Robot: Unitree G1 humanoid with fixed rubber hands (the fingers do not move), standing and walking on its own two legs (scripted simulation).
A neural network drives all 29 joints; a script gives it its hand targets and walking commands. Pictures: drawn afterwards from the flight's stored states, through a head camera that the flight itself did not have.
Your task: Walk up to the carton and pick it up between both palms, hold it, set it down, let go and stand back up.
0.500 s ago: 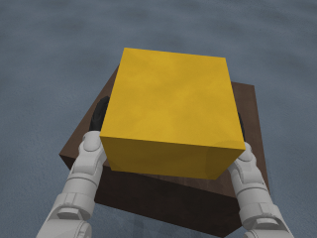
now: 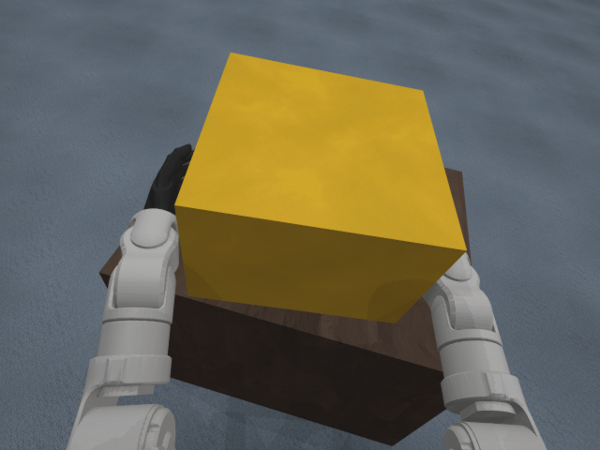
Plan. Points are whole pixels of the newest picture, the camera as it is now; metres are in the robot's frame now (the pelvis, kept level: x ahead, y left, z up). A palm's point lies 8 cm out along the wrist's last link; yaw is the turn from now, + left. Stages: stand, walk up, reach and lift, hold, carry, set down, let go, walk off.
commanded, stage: reach and lift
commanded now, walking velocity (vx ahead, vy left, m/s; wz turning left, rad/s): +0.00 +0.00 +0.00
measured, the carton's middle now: (312, 187) +0.39 -0.03 +0.16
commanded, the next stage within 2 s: hold in 1.24 s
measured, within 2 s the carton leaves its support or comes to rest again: neither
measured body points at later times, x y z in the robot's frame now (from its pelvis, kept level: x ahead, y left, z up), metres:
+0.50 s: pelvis +0.00 +0.00 +0.00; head +0.00 +0.03 +0.45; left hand +0.37 +0.15 +0.14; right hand +0.33 -0.21 +0.11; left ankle +0.00 +0.12 -0.75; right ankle +0.01 -0.11 -0.75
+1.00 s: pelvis +0.00 +0.00 +0.00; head +0.00 +0.03 +0.45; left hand +0.37 +0.16 +0.16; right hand +0.35 -0.20 +0.14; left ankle +0.00 +0.12 -0.75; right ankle +0.01 -0.11 -0.75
